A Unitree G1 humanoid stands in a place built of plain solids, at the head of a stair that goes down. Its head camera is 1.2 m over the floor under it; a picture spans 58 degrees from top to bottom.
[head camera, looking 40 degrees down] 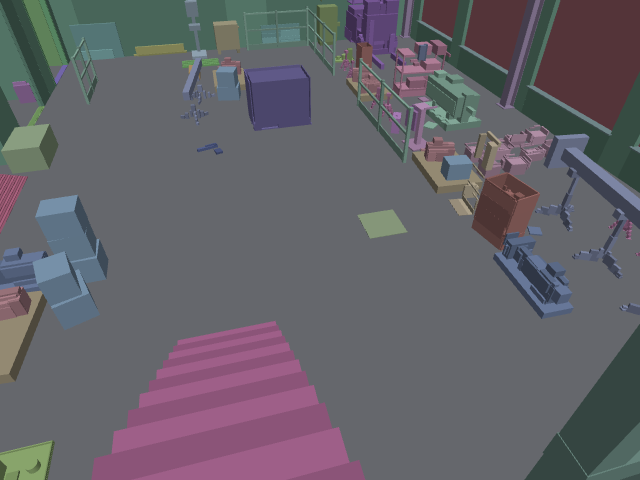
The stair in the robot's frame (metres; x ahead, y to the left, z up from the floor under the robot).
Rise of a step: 0.20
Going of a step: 0.23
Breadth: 1.08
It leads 15 degrees to the left of straight ahead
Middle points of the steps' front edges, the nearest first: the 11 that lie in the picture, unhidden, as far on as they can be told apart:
0.78 0.44 -0.61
1.00 0.50 -0.82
1.23 0.56 -1.02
1.46 0.62 -1.23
1.68 0.68 -1.43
1.91 0.73 -1.63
2.13 0.79 -1.84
2.36 0.85 -2.04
2.59 0.91 -2.25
2.81 0.97 -2.45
3.04 1.03 -2.66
